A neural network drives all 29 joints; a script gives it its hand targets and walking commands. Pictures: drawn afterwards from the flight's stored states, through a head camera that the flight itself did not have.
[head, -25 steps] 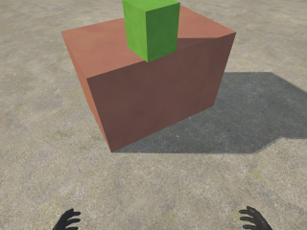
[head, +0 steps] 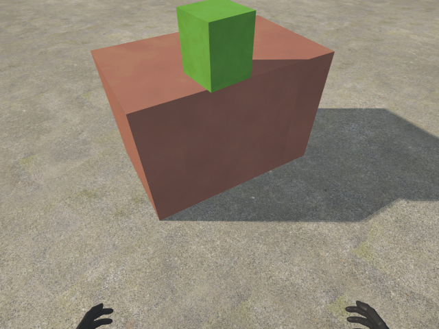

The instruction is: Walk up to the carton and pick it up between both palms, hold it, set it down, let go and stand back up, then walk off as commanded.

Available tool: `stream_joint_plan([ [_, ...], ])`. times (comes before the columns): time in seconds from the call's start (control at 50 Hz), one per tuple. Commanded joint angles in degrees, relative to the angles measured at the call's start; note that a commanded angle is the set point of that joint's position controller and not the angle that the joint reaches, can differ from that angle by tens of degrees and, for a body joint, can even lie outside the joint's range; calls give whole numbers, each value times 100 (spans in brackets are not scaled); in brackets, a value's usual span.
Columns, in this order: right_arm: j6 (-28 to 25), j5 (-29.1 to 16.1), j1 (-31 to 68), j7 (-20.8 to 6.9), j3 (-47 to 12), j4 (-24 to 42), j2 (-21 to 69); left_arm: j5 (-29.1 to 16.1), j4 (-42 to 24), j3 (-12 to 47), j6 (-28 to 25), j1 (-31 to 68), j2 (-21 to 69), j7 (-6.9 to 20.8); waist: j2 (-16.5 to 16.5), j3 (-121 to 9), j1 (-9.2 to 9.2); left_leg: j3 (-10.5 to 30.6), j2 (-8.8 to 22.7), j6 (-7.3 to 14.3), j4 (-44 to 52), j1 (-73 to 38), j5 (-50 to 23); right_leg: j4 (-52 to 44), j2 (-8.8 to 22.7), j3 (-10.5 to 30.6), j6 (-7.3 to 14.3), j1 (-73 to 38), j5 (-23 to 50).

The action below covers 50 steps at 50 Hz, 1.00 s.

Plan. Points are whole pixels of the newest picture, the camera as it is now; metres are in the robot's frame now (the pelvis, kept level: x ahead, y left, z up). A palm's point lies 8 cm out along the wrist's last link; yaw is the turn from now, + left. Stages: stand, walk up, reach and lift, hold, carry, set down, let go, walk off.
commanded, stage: stand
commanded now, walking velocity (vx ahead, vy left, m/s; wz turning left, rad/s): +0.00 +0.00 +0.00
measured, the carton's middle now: (216, 44) +1.11 +0.02 +0.06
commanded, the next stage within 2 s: walk up in 0.30 s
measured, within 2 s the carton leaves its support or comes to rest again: neither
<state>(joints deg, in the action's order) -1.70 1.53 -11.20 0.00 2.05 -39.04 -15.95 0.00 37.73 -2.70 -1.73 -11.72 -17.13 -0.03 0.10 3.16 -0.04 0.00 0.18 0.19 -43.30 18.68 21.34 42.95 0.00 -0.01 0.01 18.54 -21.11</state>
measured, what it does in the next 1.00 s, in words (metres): lifts its right foot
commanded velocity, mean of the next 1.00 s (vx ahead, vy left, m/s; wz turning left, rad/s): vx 0.00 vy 0.00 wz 0.00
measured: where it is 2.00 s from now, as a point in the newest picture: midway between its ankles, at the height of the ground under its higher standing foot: (251, 327)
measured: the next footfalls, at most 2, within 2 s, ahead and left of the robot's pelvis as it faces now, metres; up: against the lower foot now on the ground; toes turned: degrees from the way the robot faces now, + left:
right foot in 1.28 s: +0.35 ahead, -0.14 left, +0.00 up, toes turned +12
left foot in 1.68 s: +0.31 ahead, +0.07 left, +0.00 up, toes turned +19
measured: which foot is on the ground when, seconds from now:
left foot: down 0.00-1.00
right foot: down 0.00-0.84, up 0.86-1.00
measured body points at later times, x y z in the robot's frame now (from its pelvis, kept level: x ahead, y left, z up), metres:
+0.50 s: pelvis -0.01 +0.00 +0.00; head -0.01 +0.00 +0.45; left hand +0.14 +0.28 -0.09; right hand +0.13 -0.27 -0.10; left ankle +0.02 +0.12 -0.71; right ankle +0.02 -0.12 -0.71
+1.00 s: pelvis +0.09 +0.01 +0.01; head +0.09 +0.06 +0.45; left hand +0.17 +0.34 -0.11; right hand +0.17 -0.31 -0.06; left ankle +0.07 +0.12 -0.71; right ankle +0.11 -0.15 -0.64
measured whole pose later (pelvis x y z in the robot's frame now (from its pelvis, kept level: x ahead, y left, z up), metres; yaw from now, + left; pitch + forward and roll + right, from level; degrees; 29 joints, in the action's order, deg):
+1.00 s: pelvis +0.09 +0.01 +0.01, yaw +8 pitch -3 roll -1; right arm -7.2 0.5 -27.0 0.8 4.6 -41.7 -21.3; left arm 0.6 39.6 -7.3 0.7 -13.9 -23.3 3.4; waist 5.5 3.7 0.1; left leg 2.5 -1.6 2.0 -41.2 15.5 23.0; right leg 67.7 1.5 3.1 0.4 29.0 -24.7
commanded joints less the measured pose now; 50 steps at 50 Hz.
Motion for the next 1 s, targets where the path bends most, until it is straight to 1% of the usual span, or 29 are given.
stream_joint_plan([
  [0.0, -228, -34, 519, 16, 408, 168, -1421, 176, -63, -288, -245, 352, -1345, -32, -117, -428, -3, 699, 441, 473, 1062, 113, -566, -999, 530, 680, 536, -25, 472],
  [0.06, -232, -32, 429, 29, 423, 178, -1426, 179, -28, -325, -225, 462, -1429, -23, 178, -407, -18, 659, 414, 421, 1086, 62, -583, -1061, 549, 632, 508, -1, 482],
  [0.1, -245, -37, 429, 14, 386, 70, -1337, 112, -28, -294, -261, 337, -1370, -22, -131, -508, -6, 686, 465, 464, 1083, -61, -559, -1029, 552, 786, 516, 83, 498],
  [0.18, -254, 17, 529, 24, 388, 72, -1410, 187, -29, -293, -225, 369, -1344, -15, 67, -286, 24, 840, 510, 487, 1261, 170, -356, -1040, 468, 601, 467, 29, 398],
  [0.24, -214, -19, 507, -27, 393, -1, -1427, 161, 94, -288, -262, 259, -1402, -28, -149, -309, 50, 643, 402, 450, 1070, 89, -531, -1211, 568, 824, 472, 76, 305],
  [0.28, -208, -57, 396, -13, 406, -90, -1483, 170, 8, -328, -228, 411, -1497, -25, 257, -422, -16, 641, 394, 431, 1056, -74, -360, -1174, 599, 783, 527, 179, 158],
  [0.34, -237, -2, 568, -1, 380, -21, -1460, 131, 42, -291, -214, 460, -1428, -20, -168, -155, 10, 827, 496, 472, 1322, 53, -298, -1102, 451, 669, 461, 262, 198],
  [0.4, -228, -47, 481, -2, 354, -76, -1425, 115, 137, -318, -248, 299, -1377, -19, 48, -497, 126, 823, 511, 488, 1263, -16, -735, -984, 558, 683, 475, -187, 786],
  [0.44, -251, -28, 538, 6, 348, -62, -1461, 110, 76, -258, -225, 305, -1270, -29, -285, -523, 94, 826, 551, 469, 1242, -35, -628, -959, 557, 689, 491, -118, 613],
  [0.46, -241, -47, 544, -8, 351, -93, -1402, 136, 149, -294, -226, 407, -1402, -34, 14, -500, 12, 827, 515, 454, 1215, -19, -592, -1105, 556, 680, 483, -99, 463],
  [0.48, -319, -38, -816, -34, 648, 2, -2192, 448, -476, -762, -234, 202, -2151, 206, 456, -564, -10, 1908, 641, 843, 1278, 451, 1821, -581, 596, 806, 631, -132, -2173],
  [0.5, -339, 38, -736, -38, 727, -39, -2292, 488, -457, -764, -207, 209, -2131, 281, 160, -134, 54, 2215, 670, 819, 1482, 959, 2800, -633, 643, 1067, 605, 95, -2884],
  [0.54, -355, 74, -509, -55, 731, 78, -2249, 462, -456, -777, -188, 44, -1902, 406, 59, 108, 202, 2368, 760, 771, 1851, 1028, 2736, -748, 553, 875, 543, 183, -2678],
  [0.58, -456, 31, -550, -54, 699, 96, -1977, 427, -299, -791, -234, -224, -1843, 405, 1, 140, 280, 1876, 468, 519, 1582, 993, 1633, -1051, 610, 764, 554, -312, -1789],
  [0.6, -482, 10, -419, -43, 663, 132, -1881, 402, -192, -814, -253, -339, -1881, 396, 345, 31, 401, 1388, 300, 392, 1257, 1239, 945, -1378, 685, 910, 677, -826, -1532],
  [0.62, -498, -11, -312, -47, 628, 236, -1707, 436, -182, -871, -284, -600, -1994, 381, 437, -80, 542, 749, -62, 253, 540, 1734, 438, -1684, 1024, 1346, 933, -1420, -1869],
  [0.64, -490, -66, -193, -11, 610, 348, -1560, 424, -125, -901, -297, -827, -2087, 366, 1171, -91, 727, -272, -384, 122, -581, 2498, 116, -2431, 1625, 2095, 1332, -2091, -2202],
  [0.66, -482, -36, -175, -9, 564, 359, -1727, 409, -213, -879, -297, -596, -2005, 348, 1380, -50, 718, -282, 66, 154, -1210, 2856, 816, -2521, 2135, 2416, 1573, -2235, -1620],
  [0.72, -509, -100, -335, -68, 625, 411, -1813, 402, -298, -853, -198, -416, -2061, 354, 1100, 434, 551, -170, 342, 217, -611, 2203, 1305, -2413, 2162, 1874, 1738, -1208, -947],
  [0.76, -637, -104, -1346, -56, 667, 114, -1886, 321, -468, -827, -145, 269, -2061, 387, 842, 358, -20, -367, 281, 381, 907, 509, 139, -1469, 1639, 766, 1275, -205, -262],
  [0.78, -675, -85, -2444, 19, 819, -215, -1920, 312, -533, -759, -84, 614, -1838, 382, 172, -124, -606, -136, -19, 441, 1377, -1225, -82, 146, 1006, -71, 868, 727, 244],
  [0.8, -685, -8, -3151, 121, 981, -455, -2458, 295, -662, -648, -73, 745, -1368, 386, -1025, -178, -931, 1718, 597, 401, 2179, -2213, -23, 2143, 363, -530, 388, 1882, 355],
  [0.82, -710, -72, -2892, 194, 1004, -208, -2904, 254, -925, -537, -29, 618, -1166, 379, -1776, -327, -542, 4864, 1756, 696, 2944, -2529, -289, 2796, -288, 38, 45, 3092, -848],
  [0.84, -669, -213, -2284, 236, 976, 16, -2969, 313, -799, -663, -1, 463, -1885, 349, -558, -300, -280, 5461, 2206, 1419, 2785, -2181, 125, 2871, 22, 654, 126, 2934, -1145],
  [0.86, -670, -196, -2068, 278, 939, 37, -2933, 274, -713, -677, 10, 581, -2014, 346, -302, 15, -189, 5152, 2089, 1471, 2539, -1946, -360, 2836, 233, 816, 137, 3010, -1086],
  [0.88, -653, -186, -2075, 310, 889, -66, -2614, 248, -603, -677, -3, 629, -1907, 348, -61, 92, -153, 4367, 1861, 1463, 2132, -2054, -1376, 2899, 354, 927, 153, 3051, -727],
  [0.92, -671, -195, -2085, 348, 788, -21, -2368, 227, -639, -713, 22, 547, -1792, 351, -99, 207, -45, 3093, 1410, 1067, 1760, -1708, -3132, 2729, 475, 848, 153, 2812, -281],
  [0.94, -696, -169, -2168, 350, 787, -77, -2289, 212, -621, -671, 45, 425, -1716, 364, -404, 52, -113, 2828, 1258, 908, 1680, -1883, -3590, 2649, 483, 746, 151, 2825, -38],
  [0.98, -706, -212, -2233, 371, 764, -98, -2333, 304, -641, -668, 104, 384, -1683, 407, -365, -38, -97, 2600, 1172, 818, 1499, -1699, -3916, 2728, 394, 648, 119, 2699, 83],
])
